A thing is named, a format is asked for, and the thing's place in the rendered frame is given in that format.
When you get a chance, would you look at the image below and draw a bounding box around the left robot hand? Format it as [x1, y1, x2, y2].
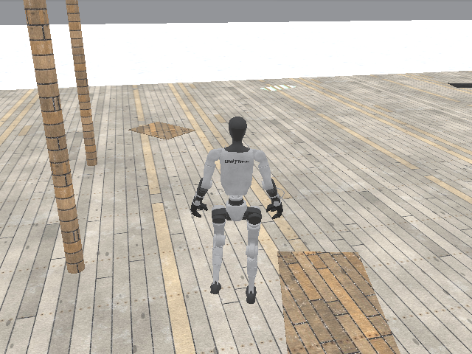
[190, 202, 208, 218]

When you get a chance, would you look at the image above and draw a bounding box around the right robot upper arm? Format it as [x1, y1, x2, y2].
[252, 149, 274, 190]

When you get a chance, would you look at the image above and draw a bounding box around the right robot hand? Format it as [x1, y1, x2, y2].
[266, 202, 283, 219]

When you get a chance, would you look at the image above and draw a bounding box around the left robot forearm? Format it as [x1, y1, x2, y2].
[192, 178, 208, 206]

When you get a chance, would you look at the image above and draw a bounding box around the robot right thigh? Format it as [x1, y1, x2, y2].
[246, 206, 262, 259]

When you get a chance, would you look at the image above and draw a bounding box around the right robot forearm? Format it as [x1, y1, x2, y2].
[266, 179, 281, 207]

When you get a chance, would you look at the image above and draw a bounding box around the left robot upper arm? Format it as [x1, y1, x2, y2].
[201, 148, 222, 189]

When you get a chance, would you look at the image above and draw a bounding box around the robot right shin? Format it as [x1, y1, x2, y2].
[247, 246, 258, 294]

